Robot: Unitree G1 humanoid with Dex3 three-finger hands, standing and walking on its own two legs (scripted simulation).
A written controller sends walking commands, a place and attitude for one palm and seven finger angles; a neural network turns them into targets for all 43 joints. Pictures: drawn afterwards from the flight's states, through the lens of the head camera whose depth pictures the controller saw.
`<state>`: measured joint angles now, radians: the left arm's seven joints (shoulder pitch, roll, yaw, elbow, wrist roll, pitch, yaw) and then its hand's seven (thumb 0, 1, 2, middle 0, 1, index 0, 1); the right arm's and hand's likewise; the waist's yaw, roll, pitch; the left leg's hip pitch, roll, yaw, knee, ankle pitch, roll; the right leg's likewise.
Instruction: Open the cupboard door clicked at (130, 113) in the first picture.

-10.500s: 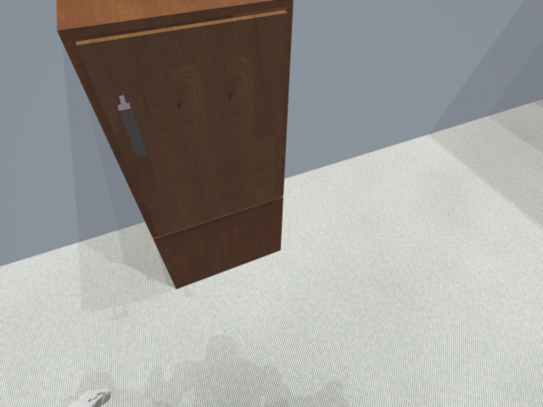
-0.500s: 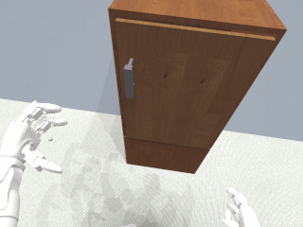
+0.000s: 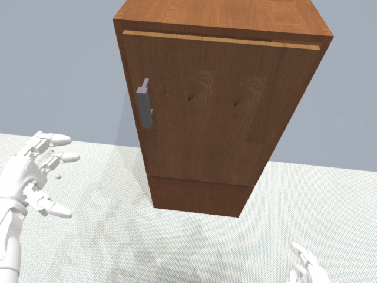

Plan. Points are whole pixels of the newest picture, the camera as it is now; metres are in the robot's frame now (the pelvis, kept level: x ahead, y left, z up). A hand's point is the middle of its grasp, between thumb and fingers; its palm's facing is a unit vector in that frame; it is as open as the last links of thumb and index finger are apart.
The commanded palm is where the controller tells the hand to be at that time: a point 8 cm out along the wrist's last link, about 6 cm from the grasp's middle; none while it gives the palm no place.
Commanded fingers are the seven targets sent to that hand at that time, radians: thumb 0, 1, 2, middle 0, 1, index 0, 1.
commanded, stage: raise the hand with hooked fingers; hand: left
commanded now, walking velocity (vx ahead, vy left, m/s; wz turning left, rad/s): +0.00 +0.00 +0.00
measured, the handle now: (146, 103) +0.53 +0.15 +0.07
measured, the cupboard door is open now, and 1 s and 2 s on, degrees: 0 0 0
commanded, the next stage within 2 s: move the hooked fingers beside the handle in 0.04 s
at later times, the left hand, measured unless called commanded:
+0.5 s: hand (80, 156) +0.34 +0.25 +0.09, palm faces -0.03 -1.00 -0.03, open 14.0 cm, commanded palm +0.31 +0.30 +0.09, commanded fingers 0.00 -0.50 0.30 -0.30 -1.20 -0.30 -1.20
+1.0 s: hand (93, 136) +0.40 +0.24 +0.08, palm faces -0.08 -1.00 +0.01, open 14.0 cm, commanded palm +0.37 +0.29 +0.08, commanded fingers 0.00 -0.50 0.30 -0.30 -1.20 -0.30 -1.20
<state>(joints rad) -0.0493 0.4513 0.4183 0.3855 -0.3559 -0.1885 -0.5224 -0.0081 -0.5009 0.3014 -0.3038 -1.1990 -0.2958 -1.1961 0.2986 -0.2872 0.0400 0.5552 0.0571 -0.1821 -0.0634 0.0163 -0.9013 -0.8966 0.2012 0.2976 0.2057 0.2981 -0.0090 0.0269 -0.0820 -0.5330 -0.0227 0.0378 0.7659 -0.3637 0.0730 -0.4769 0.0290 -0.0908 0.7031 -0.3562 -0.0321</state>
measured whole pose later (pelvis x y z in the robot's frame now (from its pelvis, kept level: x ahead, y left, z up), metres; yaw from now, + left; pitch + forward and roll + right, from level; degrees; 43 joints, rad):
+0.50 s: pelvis -0.01 -0.03 +0.00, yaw +0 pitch +9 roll -1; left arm -0.31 0.52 0.44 0.69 -0.33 -0.23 -0.56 -0.01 -0.50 0.30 -0.30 -1.20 -0.30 -1.20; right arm 0.29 -0.30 0.05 0.60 0.07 -0.16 -0.09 0.02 -0.90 -0.90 0.20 0.30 0.21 0.30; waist -0.04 0.02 -0.07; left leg -0.58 0.01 0.03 0.80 -0.36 0.03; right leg -0.54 0.06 -0.10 0.74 -0.36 -0.07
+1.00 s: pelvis +0.01 +0.00 -0.01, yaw -1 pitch +12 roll -2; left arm -0.46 0.49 0.40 0.80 -0.29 -0.27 -0.51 -0.01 -0.50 0.30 -0.30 -1.20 -0.30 -1.20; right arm 0.34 -0.29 0.03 0.59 0.06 -0.09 -0.07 0.01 -0.90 -0.90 0.20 0.30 0.21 0.30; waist -0.06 0.01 -0.09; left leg -0.63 -0.01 0.05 0.80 -0.38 0.07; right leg -0.58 0.04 -0.07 0.74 -0.37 -0.04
